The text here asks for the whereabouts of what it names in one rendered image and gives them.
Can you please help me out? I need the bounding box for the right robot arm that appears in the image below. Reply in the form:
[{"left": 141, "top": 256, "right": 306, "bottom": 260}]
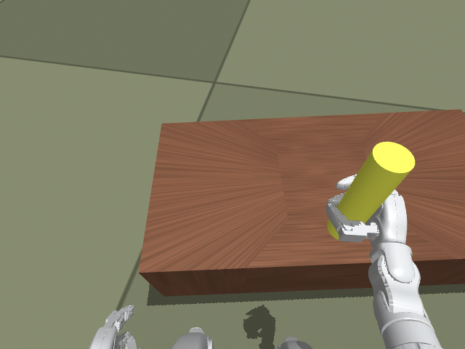
[{"left": 368, "top": 241, "right": 443, "bottom": 349}]

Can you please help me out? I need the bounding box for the can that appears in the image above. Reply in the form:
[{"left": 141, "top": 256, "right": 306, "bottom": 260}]
[{"left": 327, "top": 142, "right": 415, "bottom": 240}]

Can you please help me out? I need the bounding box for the right robot hand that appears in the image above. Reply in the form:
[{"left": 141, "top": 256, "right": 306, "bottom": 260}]
[{"left": 325, "top": 174, "right": 408, "bottom": 248}]

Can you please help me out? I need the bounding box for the left robot hand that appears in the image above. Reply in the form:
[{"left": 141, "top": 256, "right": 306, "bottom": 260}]
[{"left": 89, "top": 305, "right": 137, "bottom": 349}]

